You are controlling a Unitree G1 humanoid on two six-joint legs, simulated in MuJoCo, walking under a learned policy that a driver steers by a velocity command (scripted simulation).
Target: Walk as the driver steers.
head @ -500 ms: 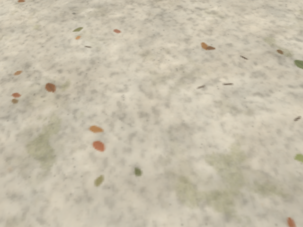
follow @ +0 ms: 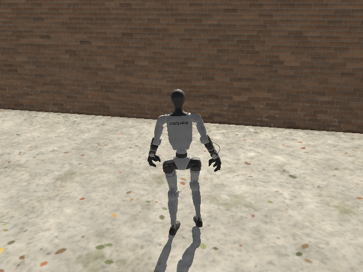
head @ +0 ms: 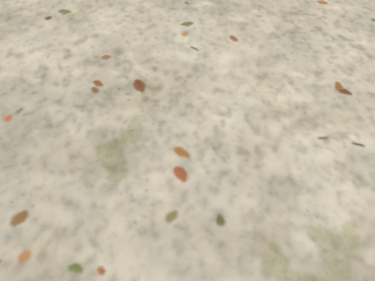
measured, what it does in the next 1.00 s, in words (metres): steps on the spot: right foot, then left foot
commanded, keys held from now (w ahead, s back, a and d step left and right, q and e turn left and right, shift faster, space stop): q+shift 0.28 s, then shift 0.34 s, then e+shift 0.38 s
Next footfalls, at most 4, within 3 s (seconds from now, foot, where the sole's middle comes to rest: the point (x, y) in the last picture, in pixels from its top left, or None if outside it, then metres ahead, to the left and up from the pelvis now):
0.30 right None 0.13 -0.10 -0.78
0.68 left None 0.01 0.09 -0.78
1.10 right None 0.08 -0.12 -0.78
1.68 left None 0.19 0.04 -0.78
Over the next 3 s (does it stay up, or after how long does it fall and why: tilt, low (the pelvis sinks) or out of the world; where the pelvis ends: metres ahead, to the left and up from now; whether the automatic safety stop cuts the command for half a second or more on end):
stays up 1.11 -0.02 -0.03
